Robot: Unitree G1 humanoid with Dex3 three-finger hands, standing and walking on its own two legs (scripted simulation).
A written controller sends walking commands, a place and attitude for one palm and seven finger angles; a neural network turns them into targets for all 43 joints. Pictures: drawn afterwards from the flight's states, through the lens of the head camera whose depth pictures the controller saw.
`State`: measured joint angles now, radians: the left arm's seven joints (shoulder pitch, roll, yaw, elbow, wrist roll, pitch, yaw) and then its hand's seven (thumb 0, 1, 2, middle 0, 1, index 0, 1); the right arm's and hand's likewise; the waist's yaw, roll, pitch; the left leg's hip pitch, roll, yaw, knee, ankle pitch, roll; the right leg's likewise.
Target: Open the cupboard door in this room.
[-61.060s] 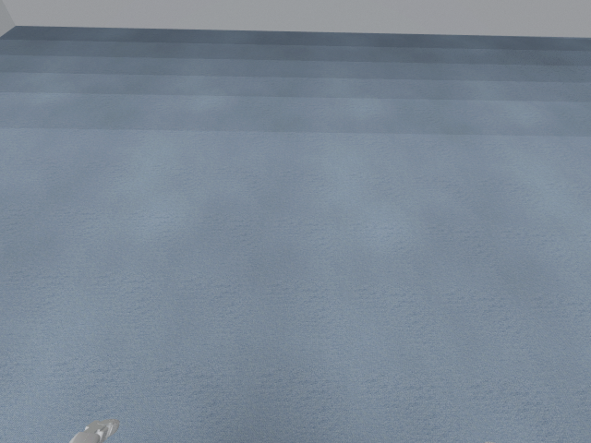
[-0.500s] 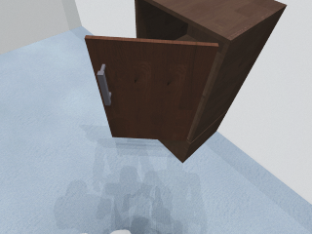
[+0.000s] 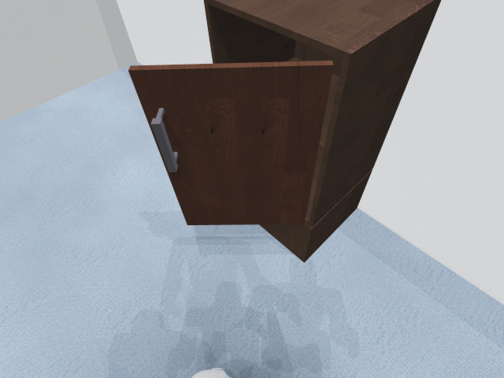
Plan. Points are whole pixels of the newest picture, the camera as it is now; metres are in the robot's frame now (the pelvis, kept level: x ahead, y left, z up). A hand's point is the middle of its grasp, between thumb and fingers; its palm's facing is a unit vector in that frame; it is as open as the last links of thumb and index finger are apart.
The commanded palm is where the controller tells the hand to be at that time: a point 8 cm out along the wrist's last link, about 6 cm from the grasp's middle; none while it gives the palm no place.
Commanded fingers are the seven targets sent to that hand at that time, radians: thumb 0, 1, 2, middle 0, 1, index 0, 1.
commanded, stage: come to a stop and stand still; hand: left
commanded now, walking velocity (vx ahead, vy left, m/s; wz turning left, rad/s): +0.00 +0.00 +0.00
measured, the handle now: (167, 141) +0.61 +0.25 -0.02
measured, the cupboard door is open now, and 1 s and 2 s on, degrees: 45 45 45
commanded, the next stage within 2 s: look again from close up in 1.30 s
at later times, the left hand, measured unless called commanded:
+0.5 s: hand out of the picture +0.00 +0.15 -0.16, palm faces +0.02 -0.98 -0.19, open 7.4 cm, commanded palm none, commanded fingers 0.00 0.90 0.90 -0.20 -0.30 -0.20 -0.30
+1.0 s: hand out of the picture +0.04 +0.16 -0.16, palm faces +0.02 -0.98 -0.19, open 7.4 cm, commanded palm none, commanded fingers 0.00 0.90 0.90 -0.20 -0.30 -0.20 -0.30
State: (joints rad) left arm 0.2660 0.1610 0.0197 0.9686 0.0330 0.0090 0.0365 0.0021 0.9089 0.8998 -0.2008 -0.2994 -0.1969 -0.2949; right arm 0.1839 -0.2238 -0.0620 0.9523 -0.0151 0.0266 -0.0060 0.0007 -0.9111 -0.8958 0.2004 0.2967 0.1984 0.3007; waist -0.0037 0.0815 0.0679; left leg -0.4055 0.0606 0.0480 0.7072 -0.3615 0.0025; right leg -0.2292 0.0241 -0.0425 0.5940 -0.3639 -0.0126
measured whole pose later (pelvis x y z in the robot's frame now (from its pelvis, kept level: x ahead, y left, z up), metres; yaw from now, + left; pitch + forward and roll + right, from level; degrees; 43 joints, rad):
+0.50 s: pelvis +0.00 -0.03 +0.01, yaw +0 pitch -1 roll +0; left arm 0.34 0.18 0.00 1.03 0.02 0.00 0.03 0.00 0.91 0.90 -0.20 -0.30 -0.20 -0.30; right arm 0.34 -0.15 0.00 1.07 -0.02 0.00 -0.01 0.00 -0.92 -0.90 0.20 0.30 0.20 0.30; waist -0.01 -0.01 0.01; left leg -0.31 0.03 0.06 0.52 -0.20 0.00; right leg -0.19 0.03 -0.05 0.51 -0.32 -0.04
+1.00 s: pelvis +0.04 -0.02 +0.01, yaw +0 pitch +0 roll +1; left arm 0.29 0.16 0.00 1.10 0.02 -0.02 0.03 0.00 0.91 0.90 -0.20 -0.30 -0.20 -0.30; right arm 0.23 -0.16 0.01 1.11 -0.01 -0.03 -0.03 0.00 -0.92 -0.90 0.20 0.30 0.20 0.30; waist 0.01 -0.02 0.01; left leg -0.24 0.01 0.08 0.47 -0.24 0.02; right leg -0.12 0.01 -0.03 0.46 -0.35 -0.02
